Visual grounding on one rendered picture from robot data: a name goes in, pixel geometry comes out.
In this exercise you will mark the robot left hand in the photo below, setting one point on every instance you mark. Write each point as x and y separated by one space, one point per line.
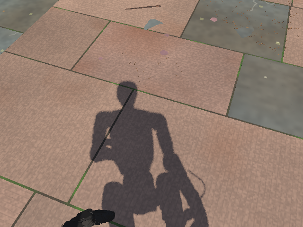
90 217

